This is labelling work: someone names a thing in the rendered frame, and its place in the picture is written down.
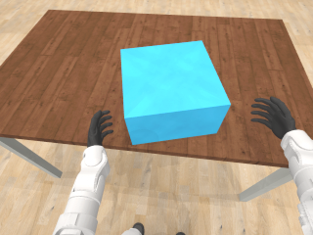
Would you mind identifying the right robot forearm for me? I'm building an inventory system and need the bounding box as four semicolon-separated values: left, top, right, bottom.
280;129;313;203

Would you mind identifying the robot left hand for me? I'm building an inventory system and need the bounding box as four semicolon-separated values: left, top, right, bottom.
87;110;113;148

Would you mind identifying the left robot forearm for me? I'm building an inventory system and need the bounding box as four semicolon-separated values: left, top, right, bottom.
52;145;111;235

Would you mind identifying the table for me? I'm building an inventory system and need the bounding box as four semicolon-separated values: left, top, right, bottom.
0;10;313;202

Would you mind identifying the carton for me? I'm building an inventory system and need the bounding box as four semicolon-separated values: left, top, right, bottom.
120;40;231;145

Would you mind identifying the robot right hand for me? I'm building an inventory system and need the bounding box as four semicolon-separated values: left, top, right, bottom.
250;96;296;140

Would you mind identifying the robot right upper arm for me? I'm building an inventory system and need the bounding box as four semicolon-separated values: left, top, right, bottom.
297;200;313;235

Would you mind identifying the robot left foot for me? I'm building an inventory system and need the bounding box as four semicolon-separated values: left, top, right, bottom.
132;222;145;235

